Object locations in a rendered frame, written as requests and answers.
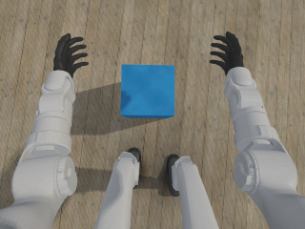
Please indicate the right robot hand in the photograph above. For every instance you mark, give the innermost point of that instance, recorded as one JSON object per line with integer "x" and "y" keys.
{"x": 233, "y": 53}

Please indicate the left robot hand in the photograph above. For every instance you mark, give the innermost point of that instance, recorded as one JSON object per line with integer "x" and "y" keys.
{"x": 63, "y": 60}

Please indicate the right robot upper arm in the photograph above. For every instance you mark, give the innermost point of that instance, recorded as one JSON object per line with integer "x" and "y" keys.
{"x": 269, "y": 177}

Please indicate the left robot upper arm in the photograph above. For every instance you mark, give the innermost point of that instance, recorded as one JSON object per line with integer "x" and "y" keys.
{"x": 40, "y": 186}

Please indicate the left robot thigh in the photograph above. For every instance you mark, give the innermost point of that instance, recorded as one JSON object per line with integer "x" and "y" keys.
{"x": 116, "y": 208}

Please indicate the robot left foot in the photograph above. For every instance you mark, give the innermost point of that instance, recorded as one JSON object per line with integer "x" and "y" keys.
{"x": 137, "y": 154}

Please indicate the carton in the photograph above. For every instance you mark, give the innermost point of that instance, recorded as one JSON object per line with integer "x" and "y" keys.
{"x": 147, "y": 91}

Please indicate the right robot forearm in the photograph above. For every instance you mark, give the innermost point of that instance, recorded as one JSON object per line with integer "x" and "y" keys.
{"x": 252, "y": 128}

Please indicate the left robot forearm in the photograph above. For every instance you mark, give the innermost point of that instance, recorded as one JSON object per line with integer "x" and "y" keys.
{"x": 51, "y": 133}

